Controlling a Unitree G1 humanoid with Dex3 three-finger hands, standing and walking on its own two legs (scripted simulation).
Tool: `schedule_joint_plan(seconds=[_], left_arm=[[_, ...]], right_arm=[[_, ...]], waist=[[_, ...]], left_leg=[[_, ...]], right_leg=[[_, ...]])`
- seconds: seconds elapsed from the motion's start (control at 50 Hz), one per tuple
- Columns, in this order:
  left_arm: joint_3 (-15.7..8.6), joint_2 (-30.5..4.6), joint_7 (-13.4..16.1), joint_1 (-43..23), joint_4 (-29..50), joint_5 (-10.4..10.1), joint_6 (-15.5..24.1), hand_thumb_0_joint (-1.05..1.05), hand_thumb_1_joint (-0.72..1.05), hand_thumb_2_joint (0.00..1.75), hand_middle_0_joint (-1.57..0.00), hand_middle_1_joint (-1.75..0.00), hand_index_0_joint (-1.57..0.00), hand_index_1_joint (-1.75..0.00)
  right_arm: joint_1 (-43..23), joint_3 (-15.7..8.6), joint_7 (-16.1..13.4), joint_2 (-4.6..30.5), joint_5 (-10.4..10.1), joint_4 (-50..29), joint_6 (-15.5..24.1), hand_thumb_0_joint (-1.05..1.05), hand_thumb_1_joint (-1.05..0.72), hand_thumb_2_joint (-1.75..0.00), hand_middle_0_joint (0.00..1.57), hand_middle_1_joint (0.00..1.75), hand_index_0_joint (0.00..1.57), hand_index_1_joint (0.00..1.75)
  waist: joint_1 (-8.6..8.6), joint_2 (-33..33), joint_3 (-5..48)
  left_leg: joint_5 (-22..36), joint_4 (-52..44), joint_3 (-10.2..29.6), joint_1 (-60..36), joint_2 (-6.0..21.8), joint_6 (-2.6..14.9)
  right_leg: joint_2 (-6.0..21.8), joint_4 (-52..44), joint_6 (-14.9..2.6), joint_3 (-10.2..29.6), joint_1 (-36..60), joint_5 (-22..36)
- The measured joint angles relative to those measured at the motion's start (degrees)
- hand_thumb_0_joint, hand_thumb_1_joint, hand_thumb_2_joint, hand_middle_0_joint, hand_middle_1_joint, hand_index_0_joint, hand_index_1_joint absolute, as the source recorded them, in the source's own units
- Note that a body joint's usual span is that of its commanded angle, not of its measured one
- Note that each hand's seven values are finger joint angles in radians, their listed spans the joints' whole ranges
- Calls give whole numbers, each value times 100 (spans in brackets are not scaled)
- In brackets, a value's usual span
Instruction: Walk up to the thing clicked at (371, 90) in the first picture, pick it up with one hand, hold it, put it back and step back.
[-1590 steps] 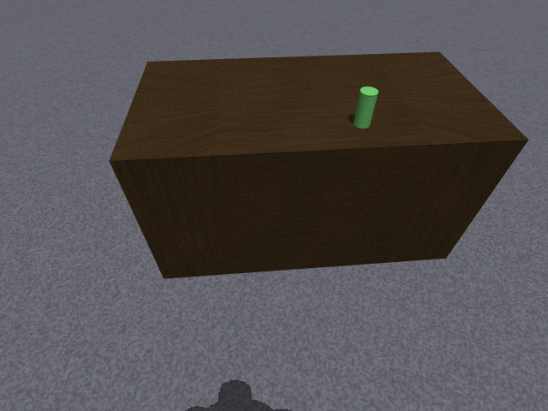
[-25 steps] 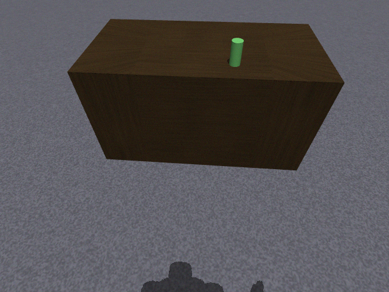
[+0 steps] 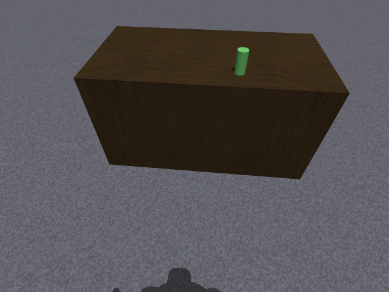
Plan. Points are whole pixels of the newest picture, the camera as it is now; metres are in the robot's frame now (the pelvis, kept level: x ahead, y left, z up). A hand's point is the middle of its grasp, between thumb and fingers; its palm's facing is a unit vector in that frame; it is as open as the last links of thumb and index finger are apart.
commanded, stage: step back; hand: right
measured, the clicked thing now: (241, 61) +1.10 -0.18 -0.06
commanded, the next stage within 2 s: stand in 0.32 s
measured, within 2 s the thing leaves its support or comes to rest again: neither
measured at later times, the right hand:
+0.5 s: hand out of the picture +0.14 -0.24 -0.14, palm faces -0.01 +0.94 -0.34, open 7.4 cm
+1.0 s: hand out of the picture +0.07 -0.26 -0.14, palm faces -0.02 +0.95 -0.32, open 7.4 cm
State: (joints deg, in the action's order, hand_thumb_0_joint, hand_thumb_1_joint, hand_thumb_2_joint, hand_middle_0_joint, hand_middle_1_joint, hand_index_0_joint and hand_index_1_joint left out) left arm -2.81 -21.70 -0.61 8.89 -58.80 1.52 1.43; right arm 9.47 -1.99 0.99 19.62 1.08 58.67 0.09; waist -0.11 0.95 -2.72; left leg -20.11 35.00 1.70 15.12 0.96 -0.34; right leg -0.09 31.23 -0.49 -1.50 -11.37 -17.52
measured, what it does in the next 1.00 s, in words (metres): stands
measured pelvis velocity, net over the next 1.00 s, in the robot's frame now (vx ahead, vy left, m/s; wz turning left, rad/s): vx -0.01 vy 0.00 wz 0.00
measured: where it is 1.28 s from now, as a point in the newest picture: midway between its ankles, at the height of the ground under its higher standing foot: outside the picture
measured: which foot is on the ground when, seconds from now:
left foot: down 0.00-1.00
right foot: down 0.00-1.00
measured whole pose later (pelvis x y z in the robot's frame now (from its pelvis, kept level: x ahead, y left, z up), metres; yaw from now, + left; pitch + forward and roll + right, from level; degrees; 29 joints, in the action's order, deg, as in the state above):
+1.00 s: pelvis -0.01 +0.00 +0.02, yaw +0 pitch -3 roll +0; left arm -0.7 -20.2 -0.7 6.2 -66.0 0.4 0.8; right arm 6.4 -0.2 1.0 20.1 0.7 65.3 0.6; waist 0.2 0.6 -3.3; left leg -8.2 18.4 1.1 7.2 1.1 -1.2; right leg 0.1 18.0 -0.1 -1.6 -4.8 -10.2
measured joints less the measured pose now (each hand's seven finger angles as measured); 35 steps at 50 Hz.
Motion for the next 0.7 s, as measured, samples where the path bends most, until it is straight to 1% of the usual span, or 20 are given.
schedule_joint_plan(seconds=[0.02, 0.04, 0.06, 0.14, 0.24, 0.32, 0.4, 0.52, 0.7], left_arm=[[12, 21, 1, -32, -10, -1, -6, 0, 90, 90, -20, -30, -20, -30], [24, 46, 6, -73, -27, -8, -12, 0, 90, 90, -20, -30, -20, -30], [33, 66, 9, -121, -52, -20, -19, 0, 90, 90, -20, -30, -20, -30], [50, 114, 17, -307, -106, -79, -27, 0, 90, 90, -20, -30, -20, -30], [40, 79, 49, -534, -126, -115, -67, 0, 90, 90, -20, -30, -20, -30], [50, 56, 59, -636, -182, -105, -98, 0, 90, 90, -20, -30, -20, -30], [114, 92, 62, -633, -313, -155, -82, 0, 90, 90, -20, -30, -20, -30], [194, 190, 60, -577, -476, -152, -83, 0, 90, 90, -20, -30, -20, -30], [221, 224, 35, -492, -618, -122, -56, 0, 90, 90, -20, -30, -20, -30]], right_arm=[[-8, -1, -1, 16, 3, 26, 16, 1, -90, -89, 20, 30, 21, 30], [-17, -6, -5, 37, 8, 60, 42, 1, -90, -89, 20, 30, 21, 30], [-34, -14, -14, 42, 14, 108, 69, 1, -90, -89, 20, 30, 21, 30], [-104, 8, -11, 42, 8, 227, 119, 1, -90, -90, 20, 30, 20, 30], [-273, 15, -53, -7, 2, 263, 121, 1, -90, -90, 20, 30, 21, 30], [-410, 8, -70, -25, 2, 272, 99, 1, -90, -90, 20, 30, 21, 30], [-558, 64, -83, -24, -41, 298, 96, 1, -90, -90, 20, 30, 21, 30], [-713, 110, -76, 3, -85, 318, 82, 1, -90, -90, 20, 30, 21, 30], [-685, 161, -36, 18, -79, 456, 48, 1, -90, -90, 20, 30, 20, 30]], waist=[[3, 4, 14], [14, 16, 19], [15, -4, 13], [-10, -44, 3], [-32, -158, -71], [-37, -190, -96], [-19, -157, -143], [6, -87, -192], [5, -53, -145]], left_leg=[[128, -69, -12, -42, -17, 6], [406, -183, -26, -95, -26, -2], [451, -254, -41, -153, -65, -2], [355, -395, -50, -276, -110, 30], [347, -464, -68, -328, -139, 52], [352, -514, -73, -353, -136, 53], [485, -794, -81, -529, -101, 18], [731, -1215, -93, -754, -62, -8], [1001, -1558, -78, -889, -19, -49]], right_leg=[[29, 32, 10, -5, 11, -53], [57, 53, 31, -19, 30, -95], [102, 59, 57, -13, 58, -123], [150, -123, 114, -12, 196, -98], [180, -160, 129, 2, 232, -114], [177, -194, 126, 7, 246, -113], [143, -516, 126, 13, 433, 50], [102, -965, 114, 22, 659, 320], [57, -1304, 81, 6, 793, 588]])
